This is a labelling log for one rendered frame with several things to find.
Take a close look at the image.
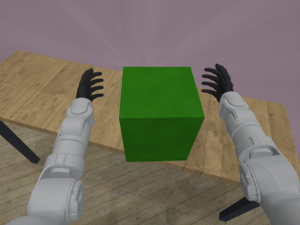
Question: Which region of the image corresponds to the robot left upper arm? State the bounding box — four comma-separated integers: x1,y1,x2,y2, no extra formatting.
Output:
6,178,84,225

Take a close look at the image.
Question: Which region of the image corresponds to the robot right upper arm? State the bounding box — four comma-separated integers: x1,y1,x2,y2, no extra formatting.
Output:
239,155,300,225

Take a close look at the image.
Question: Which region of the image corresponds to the table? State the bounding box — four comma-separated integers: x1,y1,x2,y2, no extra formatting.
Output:
0,50,300,222

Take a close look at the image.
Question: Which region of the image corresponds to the carton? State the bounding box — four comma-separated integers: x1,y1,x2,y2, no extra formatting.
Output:
119,67,205,162

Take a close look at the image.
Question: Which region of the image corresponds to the right robot hand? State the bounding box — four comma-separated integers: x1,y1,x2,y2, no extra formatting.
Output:
202,64,233,102

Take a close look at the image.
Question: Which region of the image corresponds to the right robot forearm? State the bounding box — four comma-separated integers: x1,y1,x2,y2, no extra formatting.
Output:
218,91,300,193

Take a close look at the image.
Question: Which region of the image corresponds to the left robot forearm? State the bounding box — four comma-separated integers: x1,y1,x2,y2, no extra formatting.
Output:
27,97,95,215

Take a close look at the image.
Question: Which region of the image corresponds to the left robot hand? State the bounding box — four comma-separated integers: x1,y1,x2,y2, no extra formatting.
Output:
76,68,104,102

